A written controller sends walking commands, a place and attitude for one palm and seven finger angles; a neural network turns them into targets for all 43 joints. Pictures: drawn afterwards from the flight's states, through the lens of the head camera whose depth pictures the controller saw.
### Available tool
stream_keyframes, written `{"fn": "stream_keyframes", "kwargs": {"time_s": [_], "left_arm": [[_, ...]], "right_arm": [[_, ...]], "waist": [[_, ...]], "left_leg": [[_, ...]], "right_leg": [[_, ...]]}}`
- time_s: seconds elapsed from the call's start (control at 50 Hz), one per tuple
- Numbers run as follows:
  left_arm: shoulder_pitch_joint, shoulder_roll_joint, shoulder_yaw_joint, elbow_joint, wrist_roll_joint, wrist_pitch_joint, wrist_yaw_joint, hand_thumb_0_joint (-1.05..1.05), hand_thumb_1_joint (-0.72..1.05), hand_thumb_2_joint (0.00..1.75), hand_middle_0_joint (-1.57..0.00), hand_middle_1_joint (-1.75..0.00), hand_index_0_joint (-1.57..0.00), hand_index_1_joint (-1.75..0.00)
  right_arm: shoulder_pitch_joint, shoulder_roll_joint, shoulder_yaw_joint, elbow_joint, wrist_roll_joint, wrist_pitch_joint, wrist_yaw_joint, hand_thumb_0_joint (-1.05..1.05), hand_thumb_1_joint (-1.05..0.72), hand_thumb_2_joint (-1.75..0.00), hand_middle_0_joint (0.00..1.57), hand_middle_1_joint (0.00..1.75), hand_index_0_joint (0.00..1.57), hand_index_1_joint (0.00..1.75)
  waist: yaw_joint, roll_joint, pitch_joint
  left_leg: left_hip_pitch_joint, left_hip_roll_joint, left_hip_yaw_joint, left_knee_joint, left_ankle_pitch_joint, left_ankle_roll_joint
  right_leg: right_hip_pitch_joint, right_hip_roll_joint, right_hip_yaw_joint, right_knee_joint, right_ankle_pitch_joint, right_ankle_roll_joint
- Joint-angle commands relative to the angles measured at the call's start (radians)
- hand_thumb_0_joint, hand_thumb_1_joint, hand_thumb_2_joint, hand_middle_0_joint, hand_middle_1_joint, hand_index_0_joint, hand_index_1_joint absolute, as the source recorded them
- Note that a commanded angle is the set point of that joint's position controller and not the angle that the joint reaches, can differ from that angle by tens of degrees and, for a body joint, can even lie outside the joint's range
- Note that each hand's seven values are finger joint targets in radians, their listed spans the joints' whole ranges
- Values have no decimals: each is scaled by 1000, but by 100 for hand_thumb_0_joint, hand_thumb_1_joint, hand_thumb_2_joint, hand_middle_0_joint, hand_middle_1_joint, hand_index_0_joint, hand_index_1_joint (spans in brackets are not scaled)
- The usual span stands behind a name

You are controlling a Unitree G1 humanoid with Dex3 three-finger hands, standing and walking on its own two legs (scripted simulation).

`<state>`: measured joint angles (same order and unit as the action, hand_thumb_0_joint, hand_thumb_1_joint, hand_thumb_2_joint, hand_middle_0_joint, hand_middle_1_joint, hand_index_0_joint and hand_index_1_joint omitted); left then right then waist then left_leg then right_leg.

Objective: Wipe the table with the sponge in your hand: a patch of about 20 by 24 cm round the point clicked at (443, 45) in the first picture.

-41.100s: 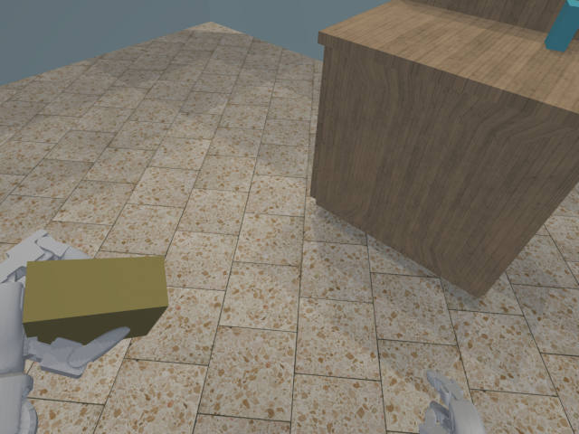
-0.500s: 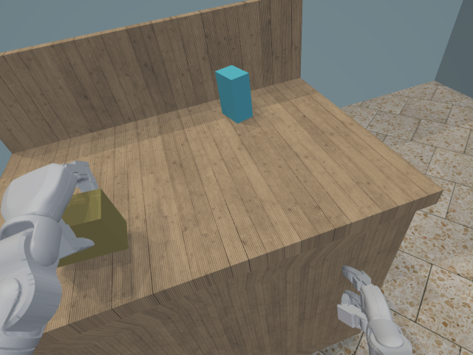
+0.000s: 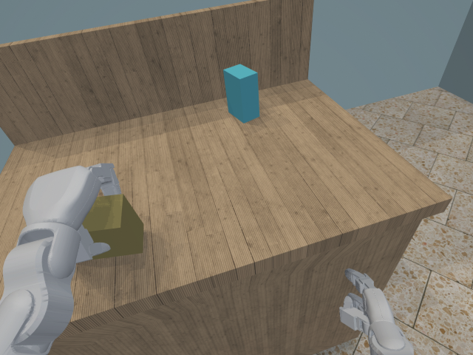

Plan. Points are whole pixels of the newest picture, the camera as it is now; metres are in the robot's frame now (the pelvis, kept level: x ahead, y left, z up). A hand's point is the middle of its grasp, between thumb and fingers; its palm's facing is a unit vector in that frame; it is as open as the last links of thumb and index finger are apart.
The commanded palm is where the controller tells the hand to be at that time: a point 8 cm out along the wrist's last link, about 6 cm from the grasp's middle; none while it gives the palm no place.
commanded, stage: move the sponge above the wiping area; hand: left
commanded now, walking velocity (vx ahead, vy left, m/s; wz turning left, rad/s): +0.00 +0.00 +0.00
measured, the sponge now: (98, 234) +0.24 +0.28 +0.12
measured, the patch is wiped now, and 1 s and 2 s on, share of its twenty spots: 0.15 0.15 0.15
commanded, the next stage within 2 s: turn the palm down, sponge in hand in 1.70 s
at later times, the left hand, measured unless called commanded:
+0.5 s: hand (72, 198) +0.24 +0.28 +0.21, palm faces +0.26 -0.05 -0.97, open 9.4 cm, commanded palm +0.18 +0.27 +0.27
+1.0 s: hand (63, 188) +0.24 +0.29 +0.22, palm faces +0.28 -0.04 -0.96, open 9.5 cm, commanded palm +0.18 +0.27 +0.27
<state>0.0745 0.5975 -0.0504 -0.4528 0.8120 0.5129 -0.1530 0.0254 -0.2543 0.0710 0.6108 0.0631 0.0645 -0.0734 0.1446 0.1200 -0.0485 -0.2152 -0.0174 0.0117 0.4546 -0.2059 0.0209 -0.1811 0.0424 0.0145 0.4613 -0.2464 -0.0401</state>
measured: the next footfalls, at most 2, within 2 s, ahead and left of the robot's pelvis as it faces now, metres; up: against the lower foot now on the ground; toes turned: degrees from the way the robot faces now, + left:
none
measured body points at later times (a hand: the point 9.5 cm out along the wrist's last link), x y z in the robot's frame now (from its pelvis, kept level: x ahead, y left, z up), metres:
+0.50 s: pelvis -0.01 +0.00 +0.00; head -0.04 -0.05 +0.45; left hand +0.22 +0.27 +0.26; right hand +0.26 -0.18 -0.07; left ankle +0.03 +0.11 -0.74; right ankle +0.00 -0.10 -0.74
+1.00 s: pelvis -0.01 -0.01 +0.00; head -0.03 -0.06 +0.45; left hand +0.22 +0.28 +0.27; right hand +0.26 -0.18 -0.07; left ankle +0.03 +0.11 -0.74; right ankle +0.00 -0.10 -0.74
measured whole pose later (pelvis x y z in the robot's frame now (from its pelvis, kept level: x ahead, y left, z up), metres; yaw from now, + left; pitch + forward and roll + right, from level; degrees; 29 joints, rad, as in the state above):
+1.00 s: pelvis -0.01 -0.01 +0.00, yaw +0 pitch -2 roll +0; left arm -0.05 0.64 0.03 -0.35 0.80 0.55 -0.14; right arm 0.00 -0.25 0.09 0.63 0.08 0.07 -0.07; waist 0.14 0.14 -0.06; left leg -0.21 -0.01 0.00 0.44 -0.19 0.01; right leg -0.17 0.05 0.01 0.44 -0.23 -0.05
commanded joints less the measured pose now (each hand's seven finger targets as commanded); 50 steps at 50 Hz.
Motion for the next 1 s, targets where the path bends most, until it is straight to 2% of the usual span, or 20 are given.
{"fn": "stream_keyframes", "kwargs": {"time_s": [0.0,0.08,0.1,0.18,0.2,0.28,0.3,0.38,0.4,0.48,0.5,0.6,0.66,0.68,0.7,0.78,0.8,0.88,0.9,0.98], "left_arm": [[-376,237,187,-85,62,0,91,0,10,130,-120,-160,-120,-160],[-353,214,171,-96,21,8,69,0,10,130,-120,-160,-120,-160],[-290,166,142,-65,9,14,55,0,10,130,-120,-160,-120,-160],[-244,221,181,-179,10,14,36,0,10,130,-120,-160,-120,-160],[-221,173,144,-168,15,14,31,0,10,130,-120,-160,-120,-160],[-370,326,242,-243,52,2,62,0,10,130,-120,-160,-120,-160],[-367,276,206,-200,56,2,67,0,10,130,-120,-160,-120,-160],[-481,338,242,-136,68,-5,96,0,10,130,-120,-160,-120,-160],[-446,262,191,-82,57,1,91,0,10,130,-120,-160,-120,-160],[-376,286,225,-49,29,17,67,0,10,130,-120,-160,-120,-160],[-321,204,166,-32,16,24,48,0,10,130,-120,-160,-120,-160],[-258,142,106,-95,6,19,11,0,10,130,-120,-160,-120,-160],[-328,243,168,-199,34,5,20,0,10,130,-120,-160,-120,-160],[-389,305,209,-249,50,1,37,0,10,130,-120,-160,-120,-160],[-381,276,191,-239,60,-3,45,0,10,130,-120,-160,-120,-160],[-458,373,277,-199,73,-2,93,0,10,130,-120,-160,-120,-160],[-428,290,220,-131,59,5,91,0,10,130,-120,-160,-120,-160],[-361,298,245,-34,14,23,74,0,10,130,-120,-160,-120,-160],[-312,221,188,5,4,30,54,0,10,130,-120,-160,-120,-160],[-218,210,179,-26,-12,31,13,0,10,130,-120,-160,-120,-160]], "right_arm": [[-253,-54,-22,-172,-1,-72,-11,0,-90,-90,20,30,20,30],[-306,-50,-14,-186,21,-76,-4,0,-90,-90,20,30,20,30],[-282,-52,-19,-181,9,-70,-7,0,-90,-90,20,30,20,30],[-321,-52,-15,-200,17,-68,3,0,-90,-90,20,30,20,30],[-300,-51,-16,-204,6,-64,1,0,-90,-90,20,30,20,30],[-318,-54,-12,-199,6,-72,-7,0,-90,-90,20,30,20,30],[-288,-53,-15,-198,-5,-69,-15,0,-90,-90,20,30,20,30],[-302,-56,-14,-175,9,-81,-19,0,-90,-90,20,30,20,30],[-280,-53,-19,-169,1,-77,-24,0,-90,-90,20,30,20,30],[-314,-60,-16,-166,16,-78,-12,0,-90,-90,20,30,20,30],[-302,-55,-16,-173,11,-71,-13,0,-90,-90,20,30,20,30],[-299,-54,-12,-195,13,-77,-6,0,-90,-90,20,30,20,30],[-293,-57,-17,-192,5,-68,-11,0,-90,-90,20,30,20,30],[-325,-55,-10,-203,6,-84,-12,0,-90,-90,20,30,20,30],[-297,-53,-16,-206,-5,-83,-18,0,-90,-90,20,30,20,30],[-297,-57,-18,-180,3,-84,-16,0,-90,-90,20,30,20,30],[-273,-51,-19,-173,-1,-77,-19,0,-90,-90,20,30,20,30],[-296,-62,-14,-164,18,-70,-9,0,-90,-90,20,30,20,30],[-279,-61,-13,-168,10,-62,-13,0,-90,-90,20,30,20,30],[-306,-64,-11,-187,21,-66,-3,0,-90,-90,20,30,20,30]], "waist": [[-3,-3,-155],[9,-2,-127],[5,-22,-133],[10,-37,-179],[6,-60,-192],[12,-27,-192],[9,-34,-205],[13,-1,-161],[6,-15,-162],[17,-23,-157],[11,-33,-159],[-2,-50,-154],[-1,-85,-204],[9,-44,-208],[10,-37,-231],[21,8,-203],[13,-8,-187],[17,-39,-110],[10,-59,-106],[4,-78,-116]], "left_leg": [[111,4,-71,-38,190,7],[110,7,-75,-52,148,7],[88,10,-71,-51,157,4],[107,11,-66,-42,174,12],[87,9,-67,-43,187,11],[115,6,-75,-50,152,16],[100,3,-76,-55,159,14],[125,1,-83,-65,104,8],[107,3,-76,-64,116,6],[102,2,-74,-55,118,4],[80,5,-69,-56,127,1],[77,11,-70,-56,114,8],[106,4,-71,-52,149,17],[120,4,-72,-49,132,18],[108,-1,-73,-45,163,18],[134,-6,-80,-45,175,12],[111,-4,-74,-51,174,7],[91,3,-74,-54,125,2],[66,6,-67,-53,128,1],[72,10,-59,-40,113,7]], "right_leg": [[-18,-28,89,-98,97,-55],[-40,-25,113,-110,72,-52],[-15,-39,72,-106,101,-44],[-2,-28,113,-95,122,-41],[22,-38,73,-83,141,-38],[-6,-19,130,-96,58,-48],[21,-28,88,-89,63,-48],[-33,-15,143,-122,-24,-62],[-9,-28,101,-116,10,-56],[-18,-27,139,-121,28,-54],[2,-40,89,-112,61,-45],[-15,-40,71,-110,66,-33],[8,-39,99,-110,81,-29],[-4,-24,137,-108,42,-42],[28,-32,94,-90,72,-44],[3,-14,161,-104,58,-66],[18,-25,113,-104,68,-61],[-38,-20,144,-131,32,-53],[-22,-35,96,-126,61,-42],[-37,-34,120,-129,66,-30]]}}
